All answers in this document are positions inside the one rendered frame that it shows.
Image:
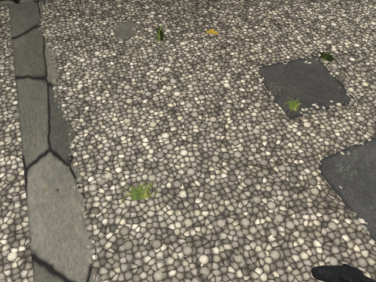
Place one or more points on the robot right hand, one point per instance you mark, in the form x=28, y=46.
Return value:
x=344, y=273

